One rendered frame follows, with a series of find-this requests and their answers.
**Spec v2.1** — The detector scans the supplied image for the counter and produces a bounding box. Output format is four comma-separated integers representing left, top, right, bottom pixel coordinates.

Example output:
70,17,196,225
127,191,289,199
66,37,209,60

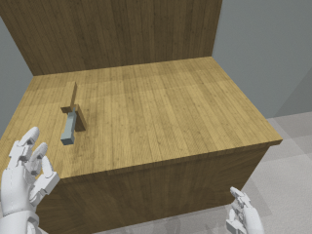
0,0,283,234

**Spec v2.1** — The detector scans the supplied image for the robot left forearm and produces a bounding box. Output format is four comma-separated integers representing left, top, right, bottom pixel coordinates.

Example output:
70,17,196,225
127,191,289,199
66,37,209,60
0,210,42,234

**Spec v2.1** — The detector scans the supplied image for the robot right hand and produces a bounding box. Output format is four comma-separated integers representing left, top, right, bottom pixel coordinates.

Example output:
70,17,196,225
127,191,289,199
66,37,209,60
226,186,265,234

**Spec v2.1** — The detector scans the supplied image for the robot left hand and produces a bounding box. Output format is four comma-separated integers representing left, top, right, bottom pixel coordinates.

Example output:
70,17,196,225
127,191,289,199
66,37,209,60
0,127,60,217

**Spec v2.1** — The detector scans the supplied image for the tap lever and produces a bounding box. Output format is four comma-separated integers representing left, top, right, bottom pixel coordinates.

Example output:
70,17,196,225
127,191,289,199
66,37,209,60
60,107,77,145

